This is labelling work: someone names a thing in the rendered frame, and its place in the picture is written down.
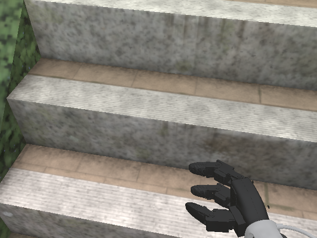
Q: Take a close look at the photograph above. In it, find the robot right hand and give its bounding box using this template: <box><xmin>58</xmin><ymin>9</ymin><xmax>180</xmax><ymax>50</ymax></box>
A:
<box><xmin>185</xmin><ymin>160</ymin><xmax>269</xmax><ymax>238</ymax></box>

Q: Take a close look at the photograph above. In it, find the right robot forearm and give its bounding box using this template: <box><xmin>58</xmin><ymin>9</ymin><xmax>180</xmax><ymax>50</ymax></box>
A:
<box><xmin>244</xmin><ymin>219</ymin><xmax>287</xmax><ymax>238</ymax></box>

